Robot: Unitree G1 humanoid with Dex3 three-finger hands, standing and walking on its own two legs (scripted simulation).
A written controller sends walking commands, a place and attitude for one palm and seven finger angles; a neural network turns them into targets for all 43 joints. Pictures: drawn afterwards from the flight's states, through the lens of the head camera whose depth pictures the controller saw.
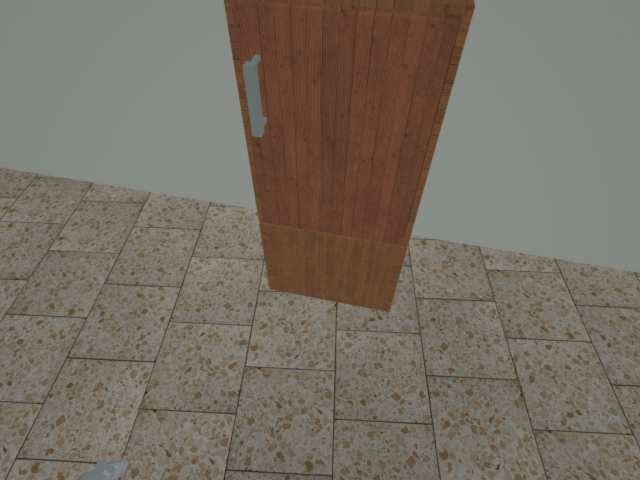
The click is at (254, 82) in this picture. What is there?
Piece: cupboard door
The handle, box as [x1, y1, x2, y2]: [242, 54, 266, 136]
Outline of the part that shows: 255,54 250,61 246,61 242,65 252,135 261,136 264,131 263,126 266,122 266,117 263,117 261,112 256,64 259,61 260,56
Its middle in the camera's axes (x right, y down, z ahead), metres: -0.14 -0.30 +0.82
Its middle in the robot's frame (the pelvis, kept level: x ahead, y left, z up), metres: +0.82 +0.18 +0.06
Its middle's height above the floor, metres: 0.83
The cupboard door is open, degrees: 0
